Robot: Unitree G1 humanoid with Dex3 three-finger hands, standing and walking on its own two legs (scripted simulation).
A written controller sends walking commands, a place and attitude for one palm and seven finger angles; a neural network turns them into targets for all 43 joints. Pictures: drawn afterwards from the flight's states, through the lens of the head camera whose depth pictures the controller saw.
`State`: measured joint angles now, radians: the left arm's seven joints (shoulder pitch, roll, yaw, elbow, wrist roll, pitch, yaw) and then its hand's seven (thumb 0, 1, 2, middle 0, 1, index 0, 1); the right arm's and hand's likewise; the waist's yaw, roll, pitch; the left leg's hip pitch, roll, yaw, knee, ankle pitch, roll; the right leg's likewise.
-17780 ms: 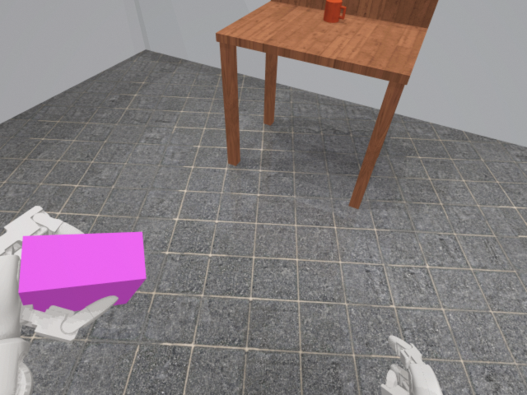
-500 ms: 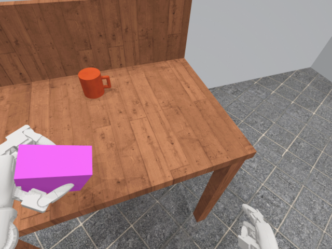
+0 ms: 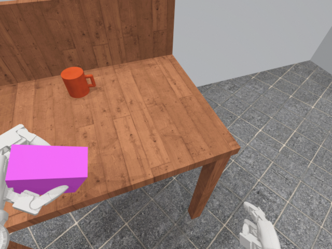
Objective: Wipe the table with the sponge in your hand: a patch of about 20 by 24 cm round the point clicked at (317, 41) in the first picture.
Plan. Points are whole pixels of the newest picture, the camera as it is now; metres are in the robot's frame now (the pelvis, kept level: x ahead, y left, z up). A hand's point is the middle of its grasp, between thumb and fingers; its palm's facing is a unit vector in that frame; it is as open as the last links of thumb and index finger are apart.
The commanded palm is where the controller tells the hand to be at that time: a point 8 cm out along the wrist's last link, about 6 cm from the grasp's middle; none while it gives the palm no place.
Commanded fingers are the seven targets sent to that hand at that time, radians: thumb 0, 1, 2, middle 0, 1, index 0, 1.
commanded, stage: shuffle to correct the standing spot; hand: left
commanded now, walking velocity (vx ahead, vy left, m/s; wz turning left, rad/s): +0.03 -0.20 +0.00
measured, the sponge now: (59, 172) +0.22 +0.22 +0.14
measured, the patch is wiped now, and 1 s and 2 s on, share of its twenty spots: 0.00 0.00 0.00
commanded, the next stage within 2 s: come to a stop and stand still in 0.14 s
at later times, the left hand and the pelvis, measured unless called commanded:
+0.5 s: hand (79, 163) +0.23 +0.17 +0.16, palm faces +0.32 -0.84 -0.44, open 9.7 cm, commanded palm +0.17 +0.22 +0.17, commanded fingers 0.00 0.10 1.30 -1.20 -1.60 -1.20 -1.60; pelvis +0.01 -0.06 +0.00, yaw +0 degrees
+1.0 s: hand (68, 211) +0.16 +0.17 +0.14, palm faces +0.28 -0.86 -0.42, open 9.7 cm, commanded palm +0.11 +0.22 +0.17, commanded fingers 0.00 0.10 1.30 -1.20 -1.60 -1.20 -1.60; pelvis -0.06 -0.06 +0.00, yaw -3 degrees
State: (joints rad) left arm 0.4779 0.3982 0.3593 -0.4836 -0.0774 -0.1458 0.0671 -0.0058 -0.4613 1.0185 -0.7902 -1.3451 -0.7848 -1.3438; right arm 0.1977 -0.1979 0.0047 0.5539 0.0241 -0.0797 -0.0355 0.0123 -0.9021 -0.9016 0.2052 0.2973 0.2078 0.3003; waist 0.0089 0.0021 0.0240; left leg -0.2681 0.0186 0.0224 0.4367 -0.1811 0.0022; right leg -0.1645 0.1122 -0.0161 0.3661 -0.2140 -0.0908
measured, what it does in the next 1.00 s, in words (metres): lifts its left foot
